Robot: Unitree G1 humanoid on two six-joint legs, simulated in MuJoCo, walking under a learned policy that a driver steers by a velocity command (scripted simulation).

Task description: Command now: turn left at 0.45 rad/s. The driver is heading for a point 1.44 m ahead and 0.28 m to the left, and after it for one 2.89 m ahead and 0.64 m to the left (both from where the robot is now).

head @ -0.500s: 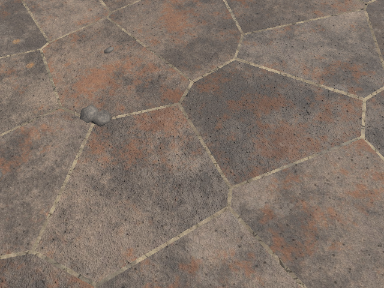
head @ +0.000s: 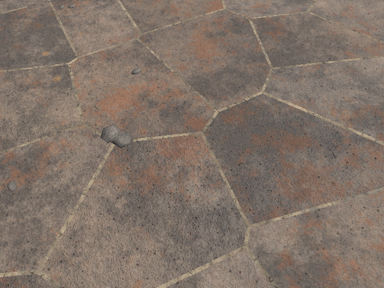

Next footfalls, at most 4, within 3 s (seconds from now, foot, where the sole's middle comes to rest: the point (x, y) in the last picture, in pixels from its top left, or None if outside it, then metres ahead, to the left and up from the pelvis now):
0.32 left None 0.05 0.17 -0.77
0.74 right None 0.10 -0.07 -0.77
2.20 left None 0.10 0.20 -0.77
2.68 right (168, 268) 0.53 0.13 -0.77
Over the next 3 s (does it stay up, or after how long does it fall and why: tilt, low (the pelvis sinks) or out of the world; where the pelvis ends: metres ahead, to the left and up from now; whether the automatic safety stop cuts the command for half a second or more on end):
stays up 0.48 0.20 0.02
